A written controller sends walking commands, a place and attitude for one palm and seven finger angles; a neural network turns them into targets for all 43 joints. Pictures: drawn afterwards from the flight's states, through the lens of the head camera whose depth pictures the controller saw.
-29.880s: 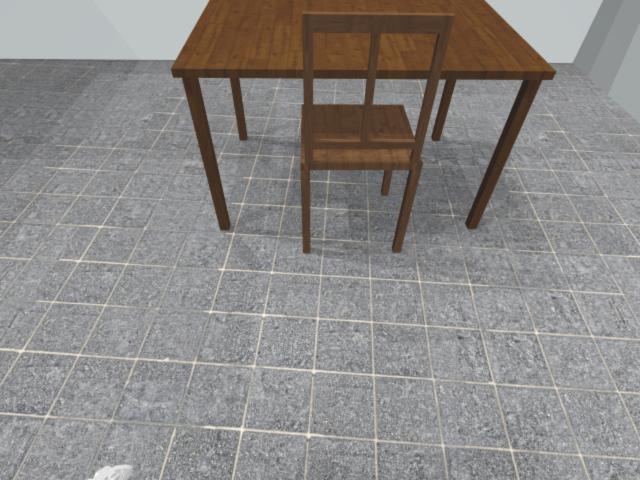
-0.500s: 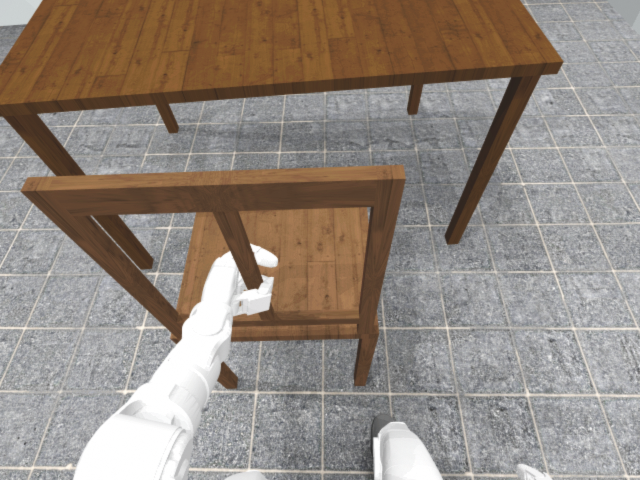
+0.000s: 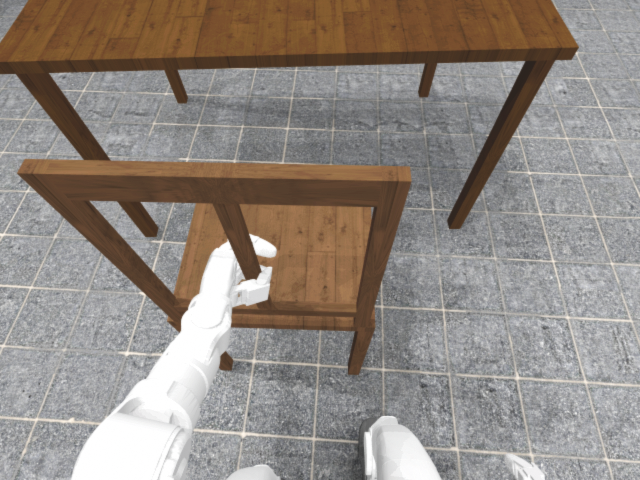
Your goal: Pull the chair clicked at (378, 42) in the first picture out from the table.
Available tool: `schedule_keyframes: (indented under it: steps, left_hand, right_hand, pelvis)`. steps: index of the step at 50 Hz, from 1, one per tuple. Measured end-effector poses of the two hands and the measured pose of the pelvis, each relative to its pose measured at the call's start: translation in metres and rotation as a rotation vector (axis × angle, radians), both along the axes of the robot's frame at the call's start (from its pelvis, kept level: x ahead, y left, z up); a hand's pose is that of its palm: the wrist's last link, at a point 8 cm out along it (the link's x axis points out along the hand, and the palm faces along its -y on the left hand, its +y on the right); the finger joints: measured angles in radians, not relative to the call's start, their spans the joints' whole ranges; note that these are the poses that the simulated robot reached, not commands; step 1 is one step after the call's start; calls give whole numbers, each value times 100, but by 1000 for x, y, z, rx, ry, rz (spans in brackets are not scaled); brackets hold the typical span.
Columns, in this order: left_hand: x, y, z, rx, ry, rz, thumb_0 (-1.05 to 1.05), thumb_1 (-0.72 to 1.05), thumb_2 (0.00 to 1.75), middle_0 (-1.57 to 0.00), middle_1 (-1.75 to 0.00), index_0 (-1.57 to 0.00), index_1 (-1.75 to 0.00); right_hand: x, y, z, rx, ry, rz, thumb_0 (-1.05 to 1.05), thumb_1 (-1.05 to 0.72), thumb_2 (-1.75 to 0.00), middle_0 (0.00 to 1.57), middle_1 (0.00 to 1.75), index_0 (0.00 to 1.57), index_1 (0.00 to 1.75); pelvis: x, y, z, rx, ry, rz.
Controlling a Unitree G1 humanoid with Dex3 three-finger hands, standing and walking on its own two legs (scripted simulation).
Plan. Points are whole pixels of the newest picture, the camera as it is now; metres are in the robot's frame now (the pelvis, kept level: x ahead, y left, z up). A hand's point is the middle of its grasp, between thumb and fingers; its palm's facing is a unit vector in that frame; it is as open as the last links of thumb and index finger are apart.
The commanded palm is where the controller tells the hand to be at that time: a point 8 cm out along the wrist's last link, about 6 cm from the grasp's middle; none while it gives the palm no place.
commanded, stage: step backward, pulling the chair out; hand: left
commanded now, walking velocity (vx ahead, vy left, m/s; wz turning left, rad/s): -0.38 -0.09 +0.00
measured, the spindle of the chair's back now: (249, 264) +0.40 +0.10 -0.04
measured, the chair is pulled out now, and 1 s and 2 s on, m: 0.36 0.46 0.63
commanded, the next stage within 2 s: stop walking, hand still on the chair in 1.36 s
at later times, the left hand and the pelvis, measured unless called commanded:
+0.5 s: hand (252, 320) +0.32 +0.09 -0.06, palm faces -0.09 -0.98 -0.20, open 5.6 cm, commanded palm +0.32 +0.14 -0.05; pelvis -0.05 -0.01 +0.00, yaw -1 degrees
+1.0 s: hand (241, 355) +0.27 +0.10 -0.05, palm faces -0.08 -0.98 -0.20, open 5.6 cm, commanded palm +0.25 +0.16 -0.05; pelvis -0.11 +0.00 +0.00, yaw -1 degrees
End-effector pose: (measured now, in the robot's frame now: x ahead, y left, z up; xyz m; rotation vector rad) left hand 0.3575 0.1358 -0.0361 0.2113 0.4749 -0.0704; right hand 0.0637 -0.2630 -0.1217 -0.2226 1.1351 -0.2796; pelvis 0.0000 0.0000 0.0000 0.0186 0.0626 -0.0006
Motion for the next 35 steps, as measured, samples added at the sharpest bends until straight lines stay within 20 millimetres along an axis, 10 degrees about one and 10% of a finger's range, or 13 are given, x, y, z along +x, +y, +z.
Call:
schedule_keyframes:
  steps: [16,35]
  left_hand:
    - [-20,5,1,-3,9,6,7,66,77,-30,-127,-50,-145]
    - [-77,16,1,8,-3,-1,7,64,78,-32,-128,-50,-145]
  right_hand:
    - [3,-8,4,-32,-13,26,1,-91,-90,21,30,20,30]
    - [-71,5,0,-21,15,-6,1,-91,-90,21,30,20,30]
  pelvis:
    - [-36,-1,4,-8,-12,12]
    - [-76,8,-1,2,-10,4]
